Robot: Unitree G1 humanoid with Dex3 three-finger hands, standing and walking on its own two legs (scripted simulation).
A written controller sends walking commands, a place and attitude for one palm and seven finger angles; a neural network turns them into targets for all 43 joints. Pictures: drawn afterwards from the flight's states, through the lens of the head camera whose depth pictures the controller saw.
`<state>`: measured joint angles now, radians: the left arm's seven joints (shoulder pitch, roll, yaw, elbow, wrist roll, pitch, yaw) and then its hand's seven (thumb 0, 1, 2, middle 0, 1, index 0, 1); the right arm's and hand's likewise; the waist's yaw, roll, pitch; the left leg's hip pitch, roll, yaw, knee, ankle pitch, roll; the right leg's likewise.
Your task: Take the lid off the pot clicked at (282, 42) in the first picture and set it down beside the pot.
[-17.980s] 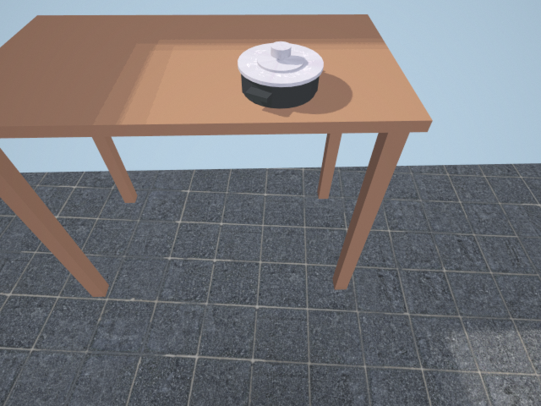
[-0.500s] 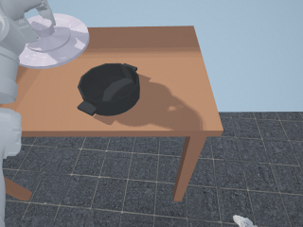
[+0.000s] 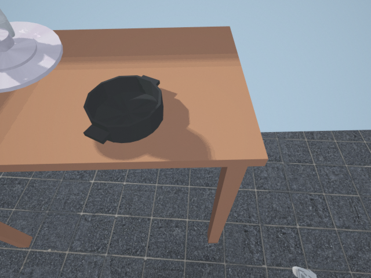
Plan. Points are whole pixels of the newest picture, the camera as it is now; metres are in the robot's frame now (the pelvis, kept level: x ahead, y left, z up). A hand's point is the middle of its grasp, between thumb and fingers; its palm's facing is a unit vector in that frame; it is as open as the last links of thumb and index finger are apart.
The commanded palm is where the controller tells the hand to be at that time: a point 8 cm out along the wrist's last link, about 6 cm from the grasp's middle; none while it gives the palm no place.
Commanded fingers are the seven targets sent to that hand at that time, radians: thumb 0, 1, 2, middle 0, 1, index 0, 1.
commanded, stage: move the lid sideways beside the pot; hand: left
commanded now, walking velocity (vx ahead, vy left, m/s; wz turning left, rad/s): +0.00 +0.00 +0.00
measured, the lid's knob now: out of the picture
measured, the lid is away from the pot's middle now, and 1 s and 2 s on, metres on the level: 0.19 0.23 0.24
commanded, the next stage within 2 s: lower the lid onto the table in 0.62 s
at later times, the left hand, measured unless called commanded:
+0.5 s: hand out of the picture +0.41 +0.36 +0.29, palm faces -0.17 -0.19 -0.97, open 7.7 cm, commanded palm +0.41 +0.38 +0.37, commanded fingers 0.00 0.73 0.98 -0.94 -1.20 -0.67 -1.00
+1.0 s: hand out of the picture +0.43 +0.37 +0.27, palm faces -0.21 -0.23 -0.95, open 7.7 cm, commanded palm +0.42 +0.38 +0.35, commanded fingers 0.00 0.73 0.98 -0.94 -1.20 -0.67 -1.00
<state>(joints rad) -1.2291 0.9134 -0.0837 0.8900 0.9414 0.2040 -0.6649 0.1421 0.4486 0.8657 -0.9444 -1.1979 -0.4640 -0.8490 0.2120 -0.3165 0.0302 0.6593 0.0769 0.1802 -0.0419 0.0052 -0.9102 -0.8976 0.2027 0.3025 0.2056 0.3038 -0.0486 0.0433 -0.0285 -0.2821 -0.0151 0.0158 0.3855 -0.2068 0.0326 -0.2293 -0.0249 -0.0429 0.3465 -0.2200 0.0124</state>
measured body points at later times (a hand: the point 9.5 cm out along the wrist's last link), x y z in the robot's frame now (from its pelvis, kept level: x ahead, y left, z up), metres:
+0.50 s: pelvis +0.00 +0.00 +0.00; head +0.04 -0.01 +0.45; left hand +0.42 +0.37 +0.35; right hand +0.11 -0.26 -0.13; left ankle -0.01 +0.10 -0.75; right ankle -0.03 -0.13 -0.75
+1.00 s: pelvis +0.01 +0.00 +0.00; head +0.06 -0.01 +0.45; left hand +0.44 +0.38 +0.32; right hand +0.08 -0.27 -0.13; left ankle -0.01 +0.10 -0.75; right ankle -0.03 -0.13 -0.75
